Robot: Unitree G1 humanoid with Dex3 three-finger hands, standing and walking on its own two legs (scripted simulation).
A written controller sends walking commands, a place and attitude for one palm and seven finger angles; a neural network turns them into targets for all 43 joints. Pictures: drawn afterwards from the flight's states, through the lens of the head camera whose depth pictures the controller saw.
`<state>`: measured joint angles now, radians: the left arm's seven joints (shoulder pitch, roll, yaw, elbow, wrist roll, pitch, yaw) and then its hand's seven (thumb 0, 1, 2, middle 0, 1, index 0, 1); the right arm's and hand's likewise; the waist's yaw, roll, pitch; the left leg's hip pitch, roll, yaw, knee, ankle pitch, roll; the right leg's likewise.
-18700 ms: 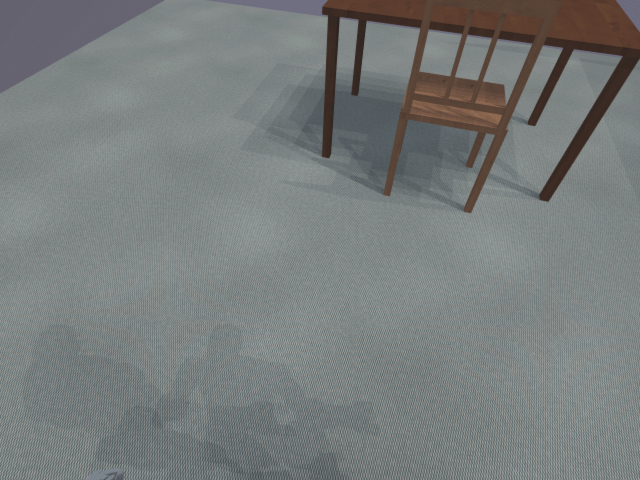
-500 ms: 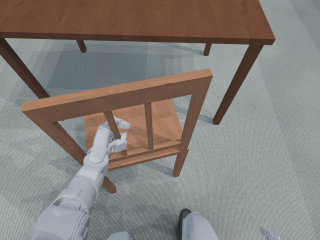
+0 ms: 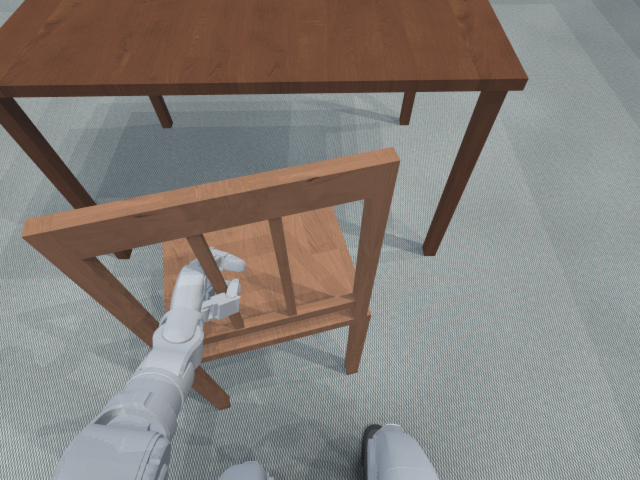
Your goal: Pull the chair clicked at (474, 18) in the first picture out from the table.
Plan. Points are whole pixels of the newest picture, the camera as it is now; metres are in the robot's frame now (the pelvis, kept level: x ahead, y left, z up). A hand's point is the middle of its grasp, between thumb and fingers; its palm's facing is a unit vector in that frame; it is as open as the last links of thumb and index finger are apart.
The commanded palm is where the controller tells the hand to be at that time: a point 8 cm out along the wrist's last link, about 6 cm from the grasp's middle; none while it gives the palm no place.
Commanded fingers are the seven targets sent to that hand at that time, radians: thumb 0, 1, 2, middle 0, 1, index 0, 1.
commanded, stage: step backward, pulling the chair out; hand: left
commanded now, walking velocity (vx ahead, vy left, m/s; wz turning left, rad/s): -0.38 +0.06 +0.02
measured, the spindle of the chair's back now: (220, 287) +0.38 +0.16 -0.06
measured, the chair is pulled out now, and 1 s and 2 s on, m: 0.27 0.29 0.30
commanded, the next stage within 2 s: none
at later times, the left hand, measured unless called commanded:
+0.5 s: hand (231, 301) +0.35 +0.14 -0.05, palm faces +0.01 -0.98 -0.21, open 5.1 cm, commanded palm +0.35 +0.19 -0.04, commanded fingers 0.00 0.90 0.90 -0.50 -1.45 -0.50 -1.45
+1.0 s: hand (226, 311) +0.34 +0.14 -0.05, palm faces +0.01 -0.97 -0.23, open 5.1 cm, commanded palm +0.34 +0.19 -0.04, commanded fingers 0.00 0.90 0.90 -0.50 -1.45 -0.50 -1.45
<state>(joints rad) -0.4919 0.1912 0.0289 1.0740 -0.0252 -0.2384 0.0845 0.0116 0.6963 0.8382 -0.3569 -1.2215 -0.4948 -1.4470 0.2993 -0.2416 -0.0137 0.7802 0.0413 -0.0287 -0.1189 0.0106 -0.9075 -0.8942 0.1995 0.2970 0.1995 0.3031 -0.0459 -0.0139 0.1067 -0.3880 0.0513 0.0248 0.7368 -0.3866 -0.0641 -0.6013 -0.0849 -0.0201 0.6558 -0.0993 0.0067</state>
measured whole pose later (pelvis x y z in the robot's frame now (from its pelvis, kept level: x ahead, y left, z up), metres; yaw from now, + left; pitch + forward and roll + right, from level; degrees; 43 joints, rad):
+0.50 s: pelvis -0.02 +0.00 +0.01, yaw +1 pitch +4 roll +1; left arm -0.56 0.19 0.05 1.10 -0.02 -0.23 0.10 0.02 0.72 0.81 -0.32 -1.24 -0.49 -1.45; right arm 0.19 -0.25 -0.01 0.77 0.04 -0.02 -0.12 0.01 -0.91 -0.89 0.20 0.30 0.20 0.30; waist -0.06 -0.01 0.15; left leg -0.40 0.03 -0.02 0.63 -0.30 -0.05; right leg -0.53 -0.06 -0.01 0.56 -0.10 0.02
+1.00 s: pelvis -0.03 +0.00 +0.01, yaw +0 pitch +2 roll +1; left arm -0.52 0.21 0.03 1.09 -0.02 -0.24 0.09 0.02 0.70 0.82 -0.34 -1.25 -0.49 -1.45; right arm 0.26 -0.23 -0.01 0.76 0.04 -0.02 -0.13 0.01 -0.91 -0.89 0.20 0.30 0.20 0.30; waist -0.04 -0.03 0.13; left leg -0.40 0.05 0.00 0.67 -0.31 -0.06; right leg -0.54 -0.05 -0.01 0.61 -0.11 0.01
